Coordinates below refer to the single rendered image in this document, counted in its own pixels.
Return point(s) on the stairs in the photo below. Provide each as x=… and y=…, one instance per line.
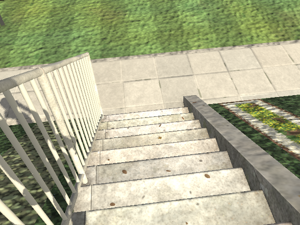
x=160, y=167

